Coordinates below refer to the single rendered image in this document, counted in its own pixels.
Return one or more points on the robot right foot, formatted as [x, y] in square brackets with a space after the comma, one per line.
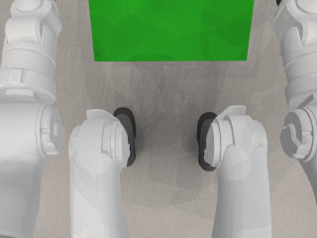
[203, 127]

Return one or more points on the right robot upper arm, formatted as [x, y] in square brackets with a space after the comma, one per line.
[298, 139]

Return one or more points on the robot left forearm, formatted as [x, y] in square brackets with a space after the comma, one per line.
[29, 52]

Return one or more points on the left robot upper arm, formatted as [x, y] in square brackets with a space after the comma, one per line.
[30, 133]

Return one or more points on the carton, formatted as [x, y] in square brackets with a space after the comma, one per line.
[170, 30]

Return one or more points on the robot left shin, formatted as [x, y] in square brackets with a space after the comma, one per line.
[92, 114]

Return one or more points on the robot right forearm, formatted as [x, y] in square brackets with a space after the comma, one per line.
[296, 27]

